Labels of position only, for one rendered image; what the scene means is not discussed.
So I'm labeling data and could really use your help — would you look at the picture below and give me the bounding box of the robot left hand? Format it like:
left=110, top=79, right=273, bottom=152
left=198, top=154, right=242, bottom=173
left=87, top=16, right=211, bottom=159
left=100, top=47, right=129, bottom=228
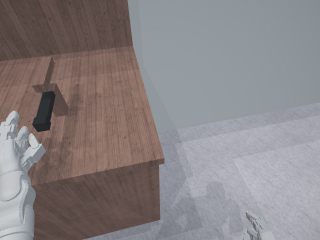
left=0, top=110, right=46, bottom=177

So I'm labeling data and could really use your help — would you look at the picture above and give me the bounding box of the left robot forearm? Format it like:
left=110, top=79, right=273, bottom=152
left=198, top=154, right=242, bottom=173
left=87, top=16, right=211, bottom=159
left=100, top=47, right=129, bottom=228
left=0, top=171, right=36, bottom=240

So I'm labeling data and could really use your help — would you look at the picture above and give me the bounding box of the tap lever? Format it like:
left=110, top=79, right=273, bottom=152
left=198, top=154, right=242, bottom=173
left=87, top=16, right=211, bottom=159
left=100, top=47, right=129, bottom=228
left=32, top=91, right=56, bottom=132

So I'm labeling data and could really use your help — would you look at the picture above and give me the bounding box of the robot right hand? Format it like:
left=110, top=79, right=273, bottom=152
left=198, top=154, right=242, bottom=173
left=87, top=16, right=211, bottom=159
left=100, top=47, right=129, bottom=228
left=243, top=211, right=276, bottom=240

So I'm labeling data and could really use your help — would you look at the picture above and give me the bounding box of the counter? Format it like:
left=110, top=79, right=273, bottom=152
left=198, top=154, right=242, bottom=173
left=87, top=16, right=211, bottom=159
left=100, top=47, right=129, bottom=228
left=0, top=0, right=165, bottom=240

